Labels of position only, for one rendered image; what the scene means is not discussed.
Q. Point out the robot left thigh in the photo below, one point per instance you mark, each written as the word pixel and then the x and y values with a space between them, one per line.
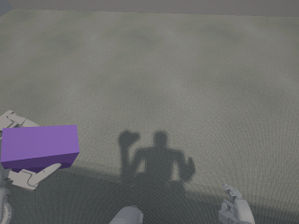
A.
pixel 128 215

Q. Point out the right robot hand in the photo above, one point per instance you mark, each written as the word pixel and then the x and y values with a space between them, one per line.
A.
pixel 237 213

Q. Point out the left robot forearm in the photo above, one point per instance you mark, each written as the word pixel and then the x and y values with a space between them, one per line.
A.
pixel 6 210

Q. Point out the left robot hand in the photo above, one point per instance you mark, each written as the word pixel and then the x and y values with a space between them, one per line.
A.
pixel 24 179

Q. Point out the sponge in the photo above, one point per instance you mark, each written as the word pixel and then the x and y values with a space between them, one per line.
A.
pixel 36 148

